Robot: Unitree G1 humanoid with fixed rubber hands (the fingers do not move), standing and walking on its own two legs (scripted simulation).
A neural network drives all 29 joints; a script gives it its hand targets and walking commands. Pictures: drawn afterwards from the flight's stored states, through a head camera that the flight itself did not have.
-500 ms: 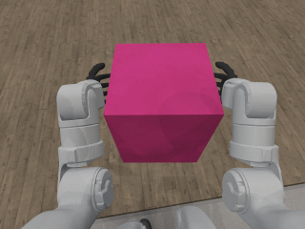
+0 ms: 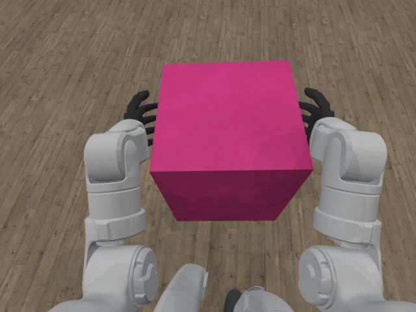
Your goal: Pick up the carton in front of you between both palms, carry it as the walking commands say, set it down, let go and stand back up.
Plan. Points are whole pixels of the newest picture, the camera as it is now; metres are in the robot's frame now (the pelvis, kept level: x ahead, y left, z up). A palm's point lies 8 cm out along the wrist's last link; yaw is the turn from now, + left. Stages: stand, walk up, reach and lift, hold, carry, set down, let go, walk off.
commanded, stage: carry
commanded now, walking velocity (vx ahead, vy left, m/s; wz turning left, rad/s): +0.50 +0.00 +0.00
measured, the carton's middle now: (225, 151) +0.39 +0.04 +0.05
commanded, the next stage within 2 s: none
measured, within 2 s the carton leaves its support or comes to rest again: neither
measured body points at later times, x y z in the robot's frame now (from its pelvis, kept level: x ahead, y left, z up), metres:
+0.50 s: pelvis +0.32 +0.03 +0.03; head +0.34 +0.03 +0.48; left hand +0.72 +0.13 +0.16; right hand +0.68 -0.17 +0.16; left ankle +0.36 +0.08 -0.71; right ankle +0.24 -0.08 -0.62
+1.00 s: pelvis +0.63 -0.04 +0.04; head +0.65 -0.05 +0.49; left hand +0.92 +0.11 +0.11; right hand +0.92 -0.19 +0.11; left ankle +0.66 +0.09 -0.66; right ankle +0.59 -0.13 -0.71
